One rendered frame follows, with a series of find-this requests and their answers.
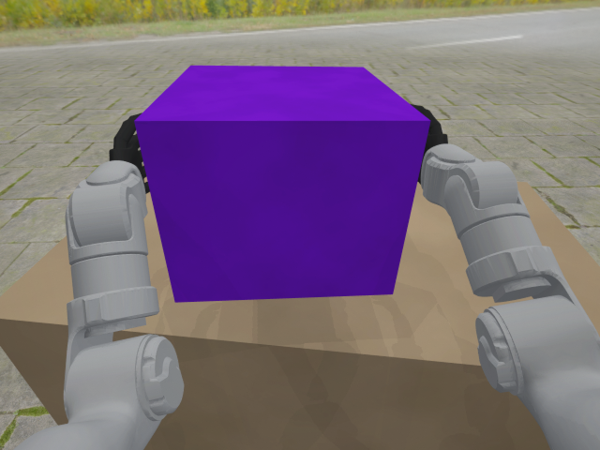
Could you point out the carton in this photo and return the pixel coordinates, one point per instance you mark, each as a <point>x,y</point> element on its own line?
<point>281,182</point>

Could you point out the left robot hand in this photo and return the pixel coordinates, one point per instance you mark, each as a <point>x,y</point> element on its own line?
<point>125,147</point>

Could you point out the right robot hand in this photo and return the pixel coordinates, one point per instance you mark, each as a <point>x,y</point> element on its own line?
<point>435,134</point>

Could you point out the left robot forearm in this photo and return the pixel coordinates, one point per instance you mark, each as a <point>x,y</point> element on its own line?
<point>107,251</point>

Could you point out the pedestal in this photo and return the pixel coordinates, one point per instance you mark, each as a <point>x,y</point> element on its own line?
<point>395,371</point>

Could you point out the right robot forearm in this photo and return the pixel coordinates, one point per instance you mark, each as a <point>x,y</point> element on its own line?
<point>505,256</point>

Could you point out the left robot upper arm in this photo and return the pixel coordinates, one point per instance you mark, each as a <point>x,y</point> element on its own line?
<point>117,393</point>

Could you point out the right robot upper arm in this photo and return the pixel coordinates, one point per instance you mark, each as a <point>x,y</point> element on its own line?
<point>544,352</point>

